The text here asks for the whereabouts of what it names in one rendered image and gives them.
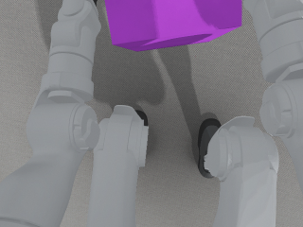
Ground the right robot upper arm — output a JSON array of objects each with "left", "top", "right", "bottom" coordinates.
[{"left": 259, "top": 78, "right": 303, "bottom": 194}]

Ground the robot left forearm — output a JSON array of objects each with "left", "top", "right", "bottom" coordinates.
[{"left": 26, "top": 0, "right": 101, "bottom": 141}]

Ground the left robot upper arm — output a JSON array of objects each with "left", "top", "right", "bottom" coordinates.
[{"left": 0, "top": 102, "right": 100, "bottom": 227}]

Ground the robot right foot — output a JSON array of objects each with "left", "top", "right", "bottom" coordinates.
[{"left": 198, "top": 118, "right": 222, "bottom": 179}]

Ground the carton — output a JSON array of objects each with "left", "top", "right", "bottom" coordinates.
[{"left": 104, "top": 0, "right": 242, "bottom": 52}]

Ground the robot right forearm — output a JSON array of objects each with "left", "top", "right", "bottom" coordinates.
[{"left": 243, "top": 0, "right": 303, "bottom": 83}]

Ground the left robot thigh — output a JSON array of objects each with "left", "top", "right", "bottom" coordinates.
[{"left": 86, "top": 114, "right": 149, "bottom": 227}]

